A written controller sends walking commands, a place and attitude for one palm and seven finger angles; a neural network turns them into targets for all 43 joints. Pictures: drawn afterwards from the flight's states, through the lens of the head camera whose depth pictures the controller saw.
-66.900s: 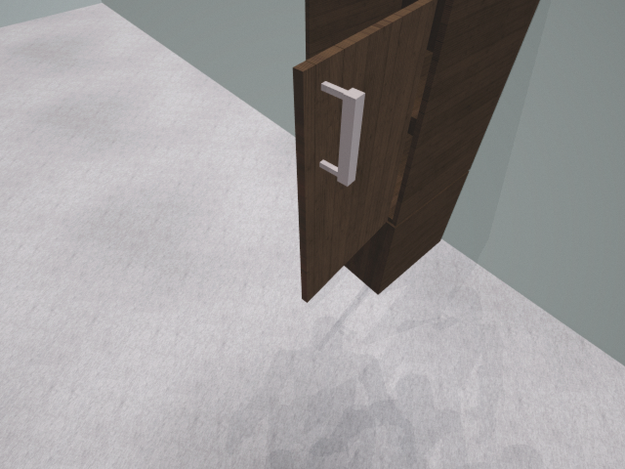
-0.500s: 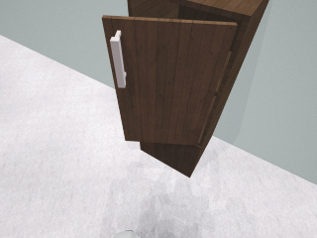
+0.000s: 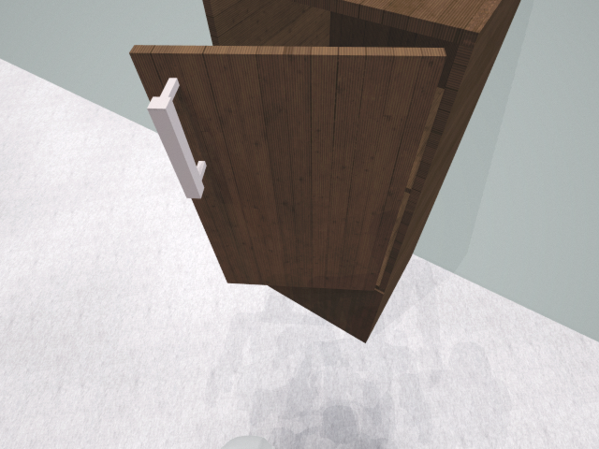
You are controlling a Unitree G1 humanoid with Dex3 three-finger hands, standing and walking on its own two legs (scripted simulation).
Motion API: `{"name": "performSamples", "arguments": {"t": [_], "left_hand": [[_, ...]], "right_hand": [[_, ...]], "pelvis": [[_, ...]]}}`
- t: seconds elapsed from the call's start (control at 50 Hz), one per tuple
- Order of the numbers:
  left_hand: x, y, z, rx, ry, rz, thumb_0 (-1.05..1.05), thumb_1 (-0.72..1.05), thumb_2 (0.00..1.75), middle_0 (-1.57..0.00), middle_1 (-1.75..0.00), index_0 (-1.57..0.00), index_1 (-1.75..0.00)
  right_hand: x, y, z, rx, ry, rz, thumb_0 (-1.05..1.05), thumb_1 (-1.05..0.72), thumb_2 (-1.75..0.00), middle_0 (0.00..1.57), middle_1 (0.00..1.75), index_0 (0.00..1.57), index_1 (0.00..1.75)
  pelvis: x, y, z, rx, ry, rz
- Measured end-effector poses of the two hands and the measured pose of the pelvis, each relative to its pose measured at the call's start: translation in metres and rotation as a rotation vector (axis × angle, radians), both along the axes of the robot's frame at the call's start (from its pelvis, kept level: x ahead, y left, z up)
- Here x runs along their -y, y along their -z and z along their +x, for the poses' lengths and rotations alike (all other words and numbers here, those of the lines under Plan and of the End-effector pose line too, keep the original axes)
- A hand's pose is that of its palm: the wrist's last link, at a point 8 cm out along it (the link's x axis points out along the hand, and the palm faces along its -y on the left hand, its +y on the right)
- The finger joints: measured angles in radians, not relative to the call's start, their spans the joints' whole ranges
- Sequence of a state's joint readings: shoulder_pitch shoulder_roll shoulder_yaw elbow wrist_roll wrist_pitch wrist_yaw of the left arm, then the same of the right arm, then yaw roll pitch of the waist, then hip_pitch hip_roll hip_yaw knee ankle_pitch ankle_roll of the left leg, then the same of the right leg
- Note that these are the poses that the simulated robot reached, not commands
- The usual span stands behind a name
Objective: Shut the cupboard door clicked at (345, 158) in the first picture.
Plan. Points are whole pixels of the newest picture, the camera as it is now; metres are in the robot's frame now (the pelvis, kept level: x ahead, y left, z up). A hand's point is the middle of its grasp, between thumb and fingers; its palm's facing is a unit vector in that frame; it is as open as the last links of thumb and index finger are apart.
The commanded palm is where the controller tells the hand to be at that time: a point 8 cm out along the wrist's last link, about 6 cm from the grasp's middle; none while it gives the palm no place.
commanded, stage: come to a stop and stand still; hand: left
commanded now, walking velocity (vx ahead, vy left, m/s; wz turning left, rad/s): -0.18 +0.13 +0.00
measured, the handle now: (184, 142) +0.47 +0.18 +0.14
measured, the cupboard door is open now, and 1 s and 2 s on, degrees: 28 28 28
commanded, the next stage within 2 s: look again from close up in 1.10 s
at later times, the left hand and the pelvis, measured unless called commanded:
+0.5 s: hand out of the picture -0.01 +0.26 -0.17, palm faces +0.05 -0.97 -0.23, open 7.3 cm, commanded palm none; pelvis -0.04 +0.06 +0.01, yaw +0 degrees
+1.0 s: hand out of the picture -0.08 +0.20 -0.17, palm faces +0.00 -0.99 -0.14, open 7.3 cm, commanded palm none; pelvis -0.07 +0.04 +0.01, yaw -1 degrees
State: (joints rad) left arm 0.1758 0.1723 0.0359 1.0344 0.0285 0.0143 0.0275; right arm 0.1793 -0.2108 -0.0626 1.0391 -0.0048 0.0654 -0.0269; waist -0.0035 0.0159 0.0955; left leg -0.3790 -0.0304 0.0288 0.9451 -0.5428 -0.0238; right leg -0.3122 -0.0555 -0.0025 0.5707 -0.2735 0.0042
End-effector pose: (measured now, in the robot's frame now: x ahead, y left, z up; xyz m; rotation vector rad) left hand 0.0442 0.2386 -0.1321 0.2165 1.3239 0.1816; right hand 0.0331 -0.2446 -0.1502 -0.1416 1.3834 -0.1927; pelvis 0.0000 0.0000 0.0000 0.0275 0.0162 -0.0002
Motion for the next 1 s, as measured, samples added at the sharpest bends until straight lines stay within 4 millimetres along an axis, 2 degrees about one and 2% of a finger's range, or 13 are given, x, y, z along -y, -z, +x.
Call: {"name": "performSamples", "arguments": {"t": [0.1, 0.2, 0.26, 0.32, 0.46, 0.58, 0.66, 0.82, 0.92, 1.0], "left_hand": [[-0.007, -0.003, 0.008, 0.043, -0.015, -0.011, 0.0, 0.91, 0.9, -0.2, -0.3, -0.2, -0.3], [-0.031, 0.01, 0.0, 0.059, -0.026, -0.033, 0.0, 0.91, 0.9, -0.2, -0.3, -0.21, -0.3], [-0.048, 0.022, -0.009, 0.052, -0.048, -0.046, 0.0, 0.91, 0.9, -0.2, -0.3, -0.2, -0.3], [-0.059, 0.02, -0.021, 0.029, -0.062, -0.046, 0.0, 0.91, 0.9, -0.2, -0.3, -0.2, -0.3], [-0.067, 0.008, -0.052, -0.026, -0.06, -0.037, 0.0, 0.91, 0.9, -0.19, -0.3, -0.2, -0.3], [-0.056, 0.002, -0.075, -0.056, -0.026, -0.016, 0.0, 0.91, 0.9, -0.19, -0.3, -0.2, -0.3], [-0.042, -0.002, -0.085, -0.067, -0.001, -0.035, 0.0, 0.91, 0.9, -0.19, -0.3, -0.2, -0.3], [-0.024, 0.005, -0.1, -0.058, -0.001, -0.076, 0.01, 0.93, 0.9, -0.2, -0.3, -0.2, -0.3], [-0.015, 0.008, -0.115, -0.083, -0.007, -0.102, 0.01, 0.93, 0.9, -0.2, -0.3, -0.2, -0.3], [-0.01, 0.009, -0.128, -0.112, -0.016, -0.119, 0.01, 0.92, 0.9, -0.2, -0.3, -0.2, -0.3]], "right_hand": [[-0.001, -0.013, 0.022, 0.039, -0.045, -0.03, 0.01, -0.91, -0.9, 0.2, 0.3, 0.2, 0.3], [-0.018, -0.024, 0.042, 0.131, -0.082, -0.065, 0.0, -0.91, -0.9, 0.2, 0.3, 0.2, 0.3], [-0.034, -0.026, 0.042, 0.17, -0.102, -0.086, 0.0, -0.91, -0.9, 0.2, 0.3, 0.2, 0.3], [-0.051, -0.033, 0.033, 0.171, -0.115, -0.082, 0.0, -0.91, -0.9, 0.2, 0.3, 0.2, 0.3], [-0.08, -0.025, 0.002, 0.137, -0.096, -0.017, 0.0, -0.91, -0.9, 0.2, 0.3, 0.21, 0.3], [-0.076, -0.007, -0.035, 0.092, -0.02, 0.027, 0.0, -0.93, -0.9, 0.2, 0.3, 0.21, 0.3], [-0.072, -0.006, -0.066, 0.049, 0.009, 0.035, 0.0, -0.93, -0.9, 0.2, 0.3, 0.21, 0.3], [-0.067, -0.013, -0.126, -0.064, 0.032, 0.024, 0.0, -0.92, -0.9, 0.2, 0.3, 0.2, 0.3], [-0.068, -0.016, -0.152, -0.12, 0.043, 0.022, 0.0, -0.91, -0.9, 0.2, 0.3, 0.2, 0.3], [-0.073, -0.017, -0.164, -0.148, 0.047, 0.027, 0.0, -0.91, -0.9, 0.2, 0.3, 0.2, 0.3]], "pelvis": [[-0.009, -0.006, -0.006, -0.012, -0.01, 0.006], [-0.029, -0.001, -0.014, -0.006, -0.018, -0.011], [-0.043, 0.006, -0.018, 0.012, -0.027, -0.029], [-0.049, 0.001, -0.021, 0.022, -0.013, -0.032], [-0.058, -0.006, -0.033, 0.012, -0.004, -0.027], [-0.056, -0.003, -0.045, 0.011, 0.018, -0.008], [-0.054, -0.007, -0.05, 0.023, 0.015, -0.014], [-0.045, -0.01, -0.061, 0.055, 0.016, -0.018], [-0.043, -0.011, -0.068, 0.056, 0.012, -0.023], [-0.043, -0.011, -0.072, 0.05, 0.011, -0.026]]}}
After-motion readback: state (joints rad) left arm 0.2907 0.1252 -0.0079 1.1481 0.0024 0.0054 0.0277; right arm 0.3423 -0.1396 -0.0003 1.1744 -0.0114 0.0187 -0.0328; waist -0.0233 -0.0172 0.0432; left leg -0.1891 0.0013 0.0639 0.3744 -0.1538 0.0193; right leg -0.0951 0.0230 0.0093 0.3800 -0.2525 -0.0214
